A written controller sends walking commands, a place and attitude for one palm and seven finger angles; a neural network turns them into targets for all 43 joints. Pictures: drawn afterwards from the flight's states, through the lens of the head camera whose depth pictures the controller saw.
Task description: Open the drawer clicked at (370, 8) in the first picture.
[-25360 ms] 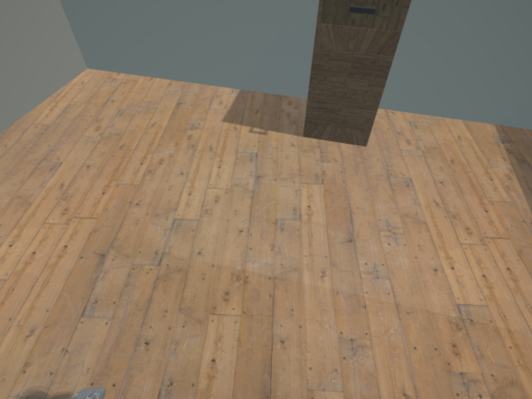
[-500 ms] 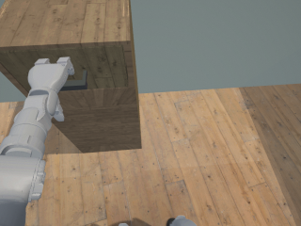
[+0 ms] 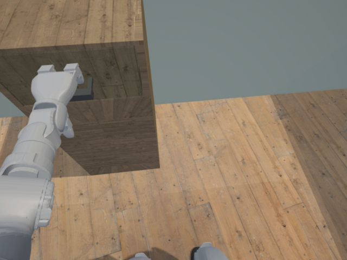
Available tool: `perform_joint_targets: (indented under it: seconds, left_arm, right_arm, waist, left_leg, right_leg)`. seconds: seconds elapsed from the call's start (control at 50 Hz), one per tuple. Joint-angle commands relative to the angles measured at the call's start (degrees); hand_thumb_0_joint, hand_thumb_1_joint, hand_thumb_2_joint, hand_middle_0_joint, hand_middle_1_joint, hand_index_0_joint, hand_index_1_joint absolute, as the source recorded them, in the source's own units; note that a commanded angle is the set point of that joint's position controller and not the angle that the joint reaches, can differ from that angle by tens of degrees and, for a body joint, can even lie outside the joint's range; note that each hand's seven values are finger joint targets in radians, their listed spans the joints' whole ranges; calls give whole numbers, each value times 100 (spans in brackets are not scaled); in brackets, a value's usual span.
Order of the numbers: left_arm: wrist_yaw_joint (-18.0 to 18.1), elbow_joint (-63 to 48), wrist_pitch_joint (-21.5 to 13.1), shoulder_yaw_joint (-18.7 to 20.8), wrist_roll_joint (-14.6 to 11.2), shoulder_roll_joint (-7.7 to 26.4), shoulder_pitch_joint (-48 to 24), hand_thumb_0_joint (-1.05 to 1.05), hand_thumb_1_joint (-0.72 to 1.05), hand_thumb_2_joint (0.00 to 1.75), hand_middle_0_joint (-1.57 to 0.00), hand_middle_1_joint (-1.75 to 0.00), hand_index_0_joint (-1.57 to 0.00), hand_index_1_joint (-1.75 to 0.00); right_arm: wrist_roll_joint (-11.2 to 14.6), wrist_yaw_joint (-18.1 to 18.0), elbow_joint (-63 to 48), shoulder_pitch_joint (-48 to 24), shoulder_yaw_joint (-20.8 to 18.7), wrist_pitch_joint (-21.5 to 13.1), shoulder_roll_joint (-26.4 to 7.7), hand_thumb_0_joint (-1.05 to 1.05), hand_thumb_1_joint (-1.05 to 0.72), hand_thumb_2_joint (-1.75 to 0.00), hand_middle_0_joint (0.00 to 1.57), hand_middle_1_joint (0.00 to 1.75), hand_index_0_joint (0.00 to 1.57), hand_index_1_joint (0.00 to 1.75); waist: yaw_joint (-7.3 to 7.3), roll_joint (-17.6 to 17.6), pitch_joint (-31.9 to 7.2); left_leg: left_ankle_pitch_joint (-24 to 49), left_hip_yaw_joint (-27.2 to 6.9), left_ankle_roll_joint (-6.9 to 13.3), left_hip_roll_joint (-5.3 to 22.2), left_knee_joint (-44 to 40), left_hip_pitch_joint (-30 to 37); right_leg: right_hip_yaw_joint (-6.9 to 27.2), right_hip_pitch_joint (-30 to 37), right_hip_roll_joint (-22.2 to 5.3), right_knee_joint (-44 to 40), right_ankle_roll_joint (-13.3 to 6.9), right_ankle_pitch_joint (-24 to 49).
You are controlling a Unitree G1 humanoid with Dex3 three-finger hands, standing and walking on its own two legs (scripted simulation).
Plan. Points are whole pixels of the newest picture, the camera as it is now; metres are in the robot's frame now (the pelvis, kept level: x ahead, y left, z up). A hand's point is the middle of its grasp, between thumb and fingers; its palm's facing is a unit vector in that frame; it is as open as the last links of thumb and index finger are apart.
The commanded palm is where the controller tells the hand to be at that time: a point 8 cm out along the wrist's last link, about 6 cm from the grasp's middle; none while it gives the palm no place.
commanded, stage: lower the fingers behind the handle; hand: left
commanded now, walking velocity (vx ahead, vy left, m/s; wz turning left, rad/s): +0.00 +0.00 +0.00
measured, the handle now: (71, 89) +0.53 +0.24 +0.03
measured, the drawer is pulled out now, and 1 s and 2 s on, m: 0.00 0.00 0.00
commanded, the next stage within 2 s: lift the fingers back up to retry in 0.58 s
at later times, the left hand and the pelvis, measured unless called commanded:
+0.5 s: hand (65, 103) +0.48 +0.25 +0.03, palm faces -0.05 +0.02 -1.00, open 13.9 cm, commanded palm +0.46 +0.25 +0.06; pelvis -0.01 +0.00 -0.01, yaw +0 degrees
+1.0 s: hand (63, 100) +0.49 +0.25 +0.04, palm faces -0.06 -0.01 -1.00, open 13.9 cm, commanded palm +0.47 +0.25 +0.11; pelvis -0.01 +0.00 +0.00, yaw +0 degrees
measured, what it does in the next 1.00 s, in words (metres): stands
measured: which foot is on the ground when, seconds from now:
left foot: down 0.00-1.00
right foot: down 0.00-1.00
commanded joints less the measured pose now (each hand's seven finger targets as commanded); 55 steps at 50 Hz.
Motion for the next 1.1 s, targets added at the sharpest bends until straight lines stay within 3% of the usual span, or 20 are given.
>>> perform_joint_targets:
  seconds: [0.0,0.06,0.1,0.22,0.24,0.28,0.34,0.38,0.54,0.58,0.66,0.7,0.72,0.8,0.82,0.86,0.9,0.98,1.02,1.08]
  left_arm:
    - [-39,-485,100,244,-91,1346,-1697,0,-50,30,-30,-120,-30,-120]
    - [-79,-363,70,349,-109,1527,-1625,0,-50,30,-30,-120,-30,-120]
    - [-97,-305,76,210,-95,1410,-1663,0,-50,30,-30,-120,-30,-120]
    - [-119,-407,86,405,-118,1724,-1714,0,-50,30,-30,-120,-30,-120]
    - [-129,-375,84,223,-106,1518,-1739,0,-50,30,-30,-120,-30,-120]
    - [-141,-306,102,340,-135,1666,-1657,0,-50,30,-30,-120,-30,-120]
    - [-155,-379,72,350,-171,1728,-1784,0,-50,30,-30,-120,-30,-120]
    - [-169,-431,48,441,-182,1810,-1642,0,-50,30,-30,-120,-30,-120]
    - [-131,-377,-12,281,-171,1611,-1722,0,-50,30,-30,-120,-30,-120]
    - [-112,-372,10,397,-185,1806,-1767,0,-50,30,-30,-120,-30,-120]
    - [-99,-302,73,403,-170,1806,-1751,0,-50,30,-30,-120,-30,-120]
    - [-75,-635,48,479,-153,1961,-2094,0,-50,30,-30,-120,-30,-120]
    - [-79,-703,46,531,-168,1997,-2127,0,-50,30,-30,-120,-30,-120]
    - [-82,-816,74,528,-168,2056,-2309,0,-50,30,-30,-120,-30,-120]
    - [-72,-1035,22,634,-176,2178,-2489,0,-50,30,-30,-120,-30,-120]
    - [-69,-1061,18,525,-172,2022,-2465,0,-50,30,-30,-120,-30,-120]
    - [-60,-1186,-19,704,-173,2233,-2476,0,-50,30,-30,-120,-30,-120]
    - [-27,-1451,-75,509,-153,1922,-2665,0,-50,30,-30,-120,-30,-120]
    - [-49,-1571,-59,325,-178,1636,-2828,0,-50,30,-30,-120,-30,-120]
    - [-111,-1593,-26,413,-252,1716,-2731,0,-50,30,-30,-120,-30,-120]
  right_arm:
    - [25,-104,-296,842,-336,-85,-973,0,-90,-90,20,30,20,30]
    - [26,-112,-297,849,-315,-74,-1003,0,-90,-90,20,30,20,30]
    - [50,-131,-342,846,-310,-84,-998,0,-90,-90,20,30,20,30]
    - [37,-143,-374,882,-305,-66,-1022,0,-90,-90,20,30,20,30]
    - [43,-148,-389,908,-304,-75,-990,0,-90,-90,20,30,20,30]
    - [58,-147,-387,865,-279,-70,-1023,0,-90,-90,20,30,20,30]
    - [60,-171,-400,890,-277,-81,-1022,0,-90,-90,20,30,20,30]
    - [56,-162,-420,866,-267,-77,-1018,0,-90,-90,20,30,20,30]
    - [71,-176,-404,892,-277,-85,-1013,0,-90,-90,20,30,20,30]
    - [73,-177,-387,883,-252,-90,-1041,0,-90,-90,20,30,20,30]
    - [74,-161,-372,905,-255,-82,-1046,0,-90,-90,20,30,20,30]
    - [64,-171,-404,900,-261,-78,-1033,0,-90,-90,20,30,20,30]
    - [56,-176,-404,898,-279,-58,-1031,0,-90,-90,20,30,20,30]
    - [80,-197,-392,844,-253,-68,-1012,0,-90,-90,20,30,20,30]
    - [67,-210,-397,822,-264,-66,-1016,0,-90,-90,20,30,20,30]
    - [65,-208,-370,837,-269,-84,-978,0,-90,-90,20,30,20,30]
    - [66,-223,-374,795,-268,-78,-1000,0,-90,-90,20,30,20,30]
    - [57,-212,-352,799,-304,-122,-949,0,-90,-90,20,30,20,30]
    - [57,-205,-328,833,-350,-129,-926,0,-90,-90,20,30,20,30]
    - [62,-197,-288,822,-348,-119,-927,0,-90,-90,20,30,20,30]
  waist:
    - [-17,-225,-2061]
    - [-12,-292,-1918]
    - [-85,-357,-1789]
    - [-36,-301,-2201]
    - [-76,-192,-2136]
    - [-44,-292,-1972]
    - [-82,-295,-2137]
    - [24,-215,-2158]
    - [-90,-268,-1983]
    - [-46,-262,-1998]
    - [-42,-234,-1988]
    - [-29,-59,-2300]
    - [-19,-150,-2461]
    - [-38,-27,-2306]
    - [-20,28,-2467]
    - [-30,187,-2456]
    - [16,96,-2434]
    - [1,395,-2556]
    - [-97,408,-2619]
    - [-32,339,-2543]
  left_leg:
    - [2064,-229,16,-185,-357,836]
    - [1844,-212,28,-201,-304,624]
    - [1639,-216,30,-204,-285,519]
    - [1699,-186,40,-228,-135,426]
    - [1652,-193,29,-223,-151,466]
    - [1455,-204,31,-218,-164,356]
    - [1443,-186,52,-226,-152,342]
    - [1479,-173,42,-237,-147,312]
    - [1350,-214,44,-208,-179,354]
    - [1279,-199,46,-231,-170,229]
    - [1310,-205,36,-224,-178,270]
    - [1438,-230,39,-216,-216,466]
    - [1563,-226,50,-219,-205,556]
    - [1560,-264,37,-202,-350,711]
    - [1720,-273,42,-192,-352,845]
    - [1892,-291,24,-181,-400,1039]
    - [1916,-297,27,-178,-448,1088]
    - [2334,-375,-19,-140,-522,1593]
    - [2752,-425,-49,-101,-512,1945]
    - [2935,-416,-49,-107,-596,2023]
  right_leg:
    - [-22,1479,309,-231,-182,1587]
    - [-7,1421,297,-187,-180,1488]
    - [-16,1252,298,-191,-173,1307]
    - [46,1415,282,-59,-165,1469]
    - [17,1296,281,-68,-160,1376]
    - [16,1242,285,-83,-159,1193]
    - [53,1358,274,-89,-139,1247]
    - [57,1433,275,-64,-147,1291]
    - [14,1181,291,-111,-148,1057]
    - [49,1261,280,-103,-144,1046]
    - [31,1225,282,-105,-147,1047]
    - [36,1371,282,-106,-149,1106]
    - [50,1497,287,-131,-150,1224]
    - [17,1527,283,-242,-138,1158]
    - [38,1613,284,-253,-147,1269]
    - [-1,1589,291,-284,-153,1345]
    - [2,1685,290,-327,-150,1349]
    - [-66,1585,312,-392,-180,1399]
    - [-98,1503,335,-454,-186,1534]
    - [-98,1714,332,-537,-172,1690]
